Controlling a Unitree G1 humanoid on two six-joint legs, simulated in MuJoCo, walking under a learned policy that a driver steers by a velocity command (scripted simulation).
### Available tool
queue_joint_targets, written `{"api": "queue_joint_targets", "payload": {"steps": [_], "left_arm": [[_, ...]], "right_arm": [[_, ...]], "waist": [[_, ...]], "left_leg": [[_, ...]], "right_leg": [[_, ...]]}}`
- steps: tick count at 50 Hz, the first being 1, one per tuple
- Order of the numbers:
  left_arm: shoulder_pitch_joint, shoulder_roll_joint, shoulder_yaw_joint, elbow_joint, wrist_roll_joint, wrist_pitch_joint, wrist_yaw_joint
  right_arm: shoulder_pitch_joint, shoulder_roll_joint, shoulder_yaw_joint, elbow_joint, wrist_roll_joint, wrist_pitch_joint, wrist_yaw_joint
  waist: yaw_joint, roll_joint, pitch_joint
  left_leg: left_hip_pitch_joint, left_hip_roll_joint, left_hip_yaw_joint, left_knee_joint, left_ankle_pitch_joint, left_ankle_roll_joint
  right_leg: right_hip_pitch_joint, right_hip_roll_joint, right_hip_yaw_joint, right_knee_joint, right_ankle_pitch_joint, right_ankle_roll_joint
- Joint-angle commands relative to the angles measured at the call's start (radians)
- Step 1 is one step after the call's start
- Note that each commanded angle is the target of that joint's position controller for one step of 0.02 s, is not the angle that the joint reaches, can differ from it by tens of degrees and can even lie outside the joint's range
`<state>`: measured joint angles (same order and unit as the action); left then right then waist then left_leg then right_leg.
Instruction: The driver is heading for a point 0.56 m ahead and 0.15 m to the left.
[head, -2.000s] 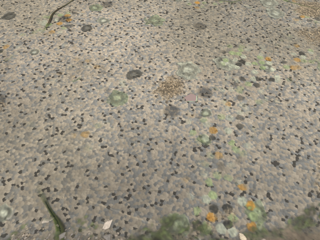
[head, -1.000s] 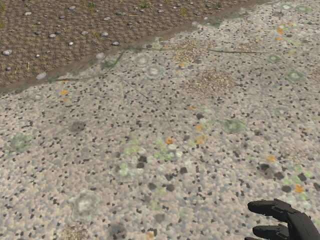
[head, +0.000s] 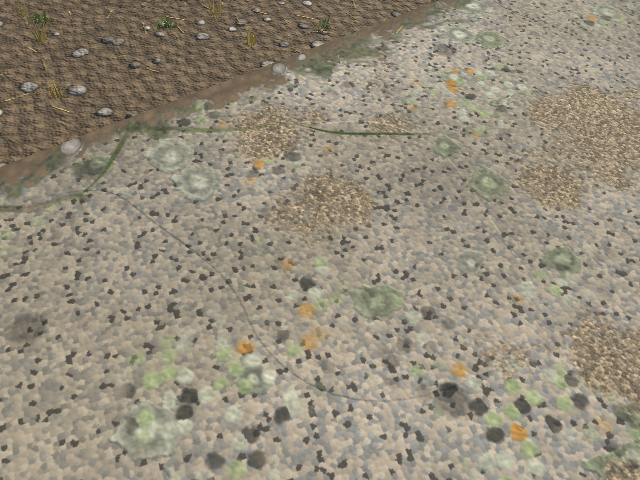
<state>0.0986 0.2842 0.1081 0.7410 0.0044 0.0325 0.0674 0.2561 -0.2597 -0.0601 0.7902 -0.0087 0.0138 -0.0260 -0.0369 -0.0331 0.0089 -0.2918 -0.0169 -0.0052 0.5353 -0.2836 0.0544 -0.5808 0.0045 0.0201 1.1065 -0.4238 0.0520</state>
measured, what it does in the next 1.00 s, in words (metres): steps on the spot, turning left: right foot, then left foot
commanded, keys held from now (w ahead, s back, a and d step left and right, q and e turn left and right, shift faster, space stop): q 0.66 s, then no key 0.34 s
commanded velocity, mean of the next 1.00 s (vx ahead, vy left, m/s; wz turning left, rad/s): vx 0.00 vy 0.00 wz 0.48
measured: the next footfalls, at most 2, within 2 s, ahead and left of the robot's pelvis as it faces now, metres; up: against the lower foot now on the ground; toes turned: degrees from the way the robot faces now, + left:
right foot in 0.32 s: +0.09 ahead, -0.13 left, +0.00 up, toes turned +17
left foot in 0.74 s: -0.03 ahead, +0.12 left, +0.00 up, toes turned +28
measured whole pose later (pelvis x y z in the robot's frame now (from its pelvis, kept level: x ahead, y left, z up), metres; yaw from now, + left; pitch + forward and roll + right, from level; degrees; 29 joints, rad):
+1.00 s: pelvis -0.03 +0.02 +0.00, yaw +29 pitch +2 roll -1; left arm 0.17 0.29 0.08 0.73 0.00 0.02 0.04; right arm 0.16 -0.22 -0.03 0.62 -0.02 0.01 -0.01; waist 0.00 -0.04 0.01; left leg -0.28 -0.04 -0.01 0.48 -0.23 0.06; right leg -0.45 -0.06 0.01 0.89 -0.37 0.09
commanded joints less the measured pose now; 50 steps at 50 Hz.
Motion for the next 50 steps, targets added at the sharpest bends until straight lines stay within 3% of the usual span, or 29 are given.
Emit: {"api": "queue_joint_targets", "payload": {"steps": [1, 6, 11, 13, 15, 16, 17, 18, 19, 20, 21, 22, 24, 28, 32, 35, 36, 37, 38, 39, 40, 41, 42, 44, 46, 48, 50], "left_arm": [[-0.053, 0.058, 0.015, -0.083, 0.000, -0.026, 0.001], [-0.095, 0.034, -0.004, -0.099, -0.009, -0.043, -0.010], [-0.072, 0.060, 0.000, -0.100, -0.022, -0.065, -0.031], [-0.041, 0.070, 0.003, -0.097, -0.024, -0.077, -0.040], [0.026, 0.081, 0.010, -0.079, -0.022, -0.088, -0.051], [0.059, 0.121, 0.022, -0.077, -0.009, -0.087, -0.048], [0.039, 0.185, 0.030, -0.097, 0.009, -0.076, -0.037], [0.047, 0.185, 0.032, -0.096, 0.041, -0.074, -0.045], [0.019, 0.137, 0.020, -0.116, 0.034, -0.077, -0.044], [-0.026, 0.096, 0.009, -0.123, 0.021, -0.073, -0.039], [-0.053, 0.076, 0.001, -0.136, 0.008, -0.069, -0.035], [-0.057, 0.077, -0.003, -0.136, 0.000, -0.064, -0.029], [-0.024, 0.087, -0.004, -0.131, 0.009, -0.054, -0.017], [0.022, 0.133, 0.009, -0.125, 0.011, -0.041, -0.010], [0.016, 0.178, 0.022, -0.126, -0.005, -0.037, -0.028], [0.011, 0.171, 0.018, -0.114, -0.035, -0.036, -0.036], [0.060, 0.134, 0.006, -0.089, -0.036, -0.038, -0.040], [0.091, 0.068, -0.015, -0.094, -0.001, -0.040, -0.049], [0.040, 0.038, -0.031, -0.146, 0.029, -0.044, -0.046], [-0.033, 0.107, -0.010, -0.154, 0.003, -0.044, -0.035], [-0.037, 0.125, -0.003, -0.145, -0.016, -0.037, -0.032], [-0.012, 0.115, 0.000, -0.120, -0.011, -0.029, -0.028], [0.004, 0.116, 0.003, -0.104, -0.004, -0.021, -0.023], [0.054, 0.101, 0.000, -0.083, -0.001, -0.019, -0.027], [0.065, 0.073, -0.011, -0.076, -0.006, -0.021, -0.030], [0.032, 0.048, -0.027, -0.087, -0.005, -0.023, -0.031], [0.020, 0.054, -0.030, -0.094, -0.005, -0.023, -0.034]], "right_arm": [[-0.069, -0.141, -0.031, -0.099, 0.017, -0.015, -0.019], [-0.032, -0.177, -0.052, -0.124, 0.020, 0.001, -0.031], [-0.073, -0.193, -0.065, -0.169, 0.022, 0.016, -0.015], [-0.098, -0.188, -0.066, -0.185, 0.030, 0.020, -0.011], [-0.138, -0.175, -0.064, -0.207, 0.045, 0.027, -0.015], [-0.116, -0.138, -0.054, -0.217, 0.036, 0.028, -0.018], [-0.045, -0.075, -0.038, -0.221, 0.016, 0.023, -0.012], [-0.056, -0.151, -0.063, -0.240, 0.018, 0.010, -0.007], [-0.044, -0.224, -0.087, -0.215, 0.020, 0.008, -0.004], [-0.042, -0.230, -0.095, -0.194, 0.027, 0.015, -0.001], [-0.033, -0.205, -0.092, -0.176, 0.028, 0.028, -0.004], [-0.040, -0.180, -0.084, -0.180, 0.027, 0.035, -0.001], [-0.079, -0.132, -0.067, -0.206, 0.036, 0.036, 0.007], [-0.147, -0.094, -0.040, -0.255, 0.027, 0.031, 0.022], [-0.122, -0.117, -0.042, -0.267, 0.028, 0.035, 0.041], [-0.041, -0.109, -0.049, -0.247, 0.026, 0.039, 0.049], [0.002, -0.128, -0.057, -0.233, 0.021, 0.036, 0.043], [0.026, -0.211, -0.076, -0.245, 0.018, 0.030, 0.028], [-0.007, -0.274, -0.077, -0.280, -0.007, 0.019, 0.020], [0.030, -0.223, -0.065, -0.271, -0.028, -0.002, 0.026], [-0.007, -0.195, -0.051, -0.256, -0.029, -0.014, 0.026], [-0.066, -0.175, -0.046, -0.256, -0.014, -0.018, 0.021], [-0.111, -0.149, -0.034, -0.260, 0.002, -0.020, 0.017], [-0.144, -0.112, -0.015, -0.260, -0.003, -0.022, 0.009], [-0.147, -0.093, -0.008, -0.253, -0.008, -0.025, 0.007], [-0.137, -0.097, -0.010, -0.244, -0.007, -0.023, 0.006], [-0.117, -0.111, -0.014, -0.230, -0.009, -0.018, 0.010]], "waist": [[0.036, 0.133, -0.098], [0.007, 0.166, -0.095], [0.006, 0.201, -0.093], [0.020, 0.210, -0.105], [0.066, 0.191, -0.113], [0.059, 0.125, -0.148], [-0.005, -0.147, -0.157], [0.008, -0.284, -0.122], [0.009, -0.164, -0.108], [-0.004, -0.107, -0.089], [-0.007, -0.081, -0.075], [0.003, -0.084, -0.060], [0.027, -0.106, -0.054], [0.072, -0.131, -0.093], [0.066, -0.157, -0.102], [0.016, -0.135, -0.101], [0.007, -0.081, -0.105], [0.030, 0.152, -0.130], [0.034, 0.377, -0.119], [-0.047, 0.282, -0.174], [-0.019, 0.237, -0.126], [0.009, 0.190, -0.103], [0.025, 0.182, -0.086], [0.057, 0.166, -0.102], [0.058, 0.164, -0.109], [0.036, 0.172, -0.095], [0.017, 0.181, -0.084]], "left_leg": [[0.167, 0.223, -0.283, -0.189, 0.451, 0.161], [0.208, 0.199, -0.323, -0.173, 0.349, 0.158], [0.131, 0.191, -0.420, -0.146, 0.380, 0.174], [0.146, 0.179, -0.464, -0.114, 0.436, 0.161], [0.103, 0.126, -0.460, -0.061, 0.369, 0.104], [0.006, 0.079, -0.417, 0.027, 0.189, 0.056], [-0.167, -0.068, -0.245, 0.257, -0.231, -0.006], [-0.336, -0.101, -0.152, 0.467, -0.425, -0.062], [-0.345, -0.037, -0.167, 0.624, -0.351, -0.093], [-0.349, -0.024, -0.152, 0.676, -0.271, -0.111], [-0.353, -0.015, -0.135, 0.714, -0.219, -0.129], [-0.367, -0.007, -0.119, 0.744, -0.172, -0.145], [-0.364, 0.006, -0.062, 0.686, -0.111, -0.161], [-0.302, 0.058, -0.016, 0.461, -0.109, -0.167], [-0.150, 0.057, 0.045, 0.273, -0.104, -0.128], [0.014, 0.015, 0.081, -0.005, 0.038, -0.060], [0.141, 0.000, 0.056, -0.116, 0.142, -0.029], [0.310, 0.186, -0.204, -0.168, 0.428, 0.029], [0.310, 0.427, -0.469, -0.156, 0.667, 0.229], [0.236, 0.425, -0.467, -0.189, 0.537, 0.305], [0.194, 0.359, -0.374, -0.196, 0.425, 0.254], [0.169, 0.295, -0.308, -0.193, 0.330, 0.192], [0.137, 0.264, -0.265, -0.191, 0.342, 0.161], [0.080, 0.224, -0.196, -0.191, 0.420, 0.152], [0.095, 0.206, -0.170, -0.190, 0.394, 0.150], [0.103, 0.205, -0.179, -0.188, 0.341, 0.153], [0.102, 0.220, -0.212, -0.185, 0.293, 0.174]], "right_leg": [[-0.104, -0.001, 0.052, 0.052, 0.087, 0.018], [-0.049, 0.013, 0.062, -0.236, 0.124, 0.036], [0.111, 0.044, 0.060, -0.404, 0.070, 0.024], [0.167, 0.049, 0.062, -0.510, 0.088, 0.010], [0.318, 0.034, 0.049, -0.736, 0.276, -0.018], [0.456, -0.086, 0.128, -0.757, 0.368, -0.063], [0.563, -0.301, 0.332, -0.742, 0.660, -0.166], [0.515, -0.439, 0.518, -0.777, 0.739, -0.335], [0.491, -0.414, 0.448, -0.780, 0.659, -0.349], [0.467, -0.338, 0.335, -0.767, 0.582, -0.298], [0.452, -0.283, 0.253, -0.762, 0.534, -0.263], [0.438, -0.268, 0.211, -0.765, 0.540, -0.262], [0.436, -0.234, 0.127, -0.783, 0.531, -0.266], [0.492, -0.272, 0.076, -0.775, 0.523, -0.285], [0.445, -0.309, 0.038, -0.757, 0.536, -0.276], [0.402, -0.297, 0.006, -0.656, 0.490, -0.215], [0.327, -0.262, -0.037, -0.576, 0.415, -0.154], [0.139, -0.173, -0.138, -0.344, 0.128, -0.051], [-0.095, -0.052, -0.124, -0.125, -0.263, 0.019], [-0.081, -0.063, -0.006, 0.015, -0.261, 0.022], [-0.082, -0.076, 0.013, 0.060, -0.191, 0.014], [-0.077, -0.084, 0.021, 0.049, -0.113, 0.011], [-0.058, -0.086, 0.023, 0.042, -0.049, 0.018], [0.035, -0.069, 0.007, 0.045, 0.056, 0.032], [0.074, -0.075, 0.006, -0.069, 0.093, 0.039], [0.122, -0.078, 0.005, -0.220, 0.078, 0.036], [0.174, -0.069, -0.005, -0.321, 0.029, 0.032]]}}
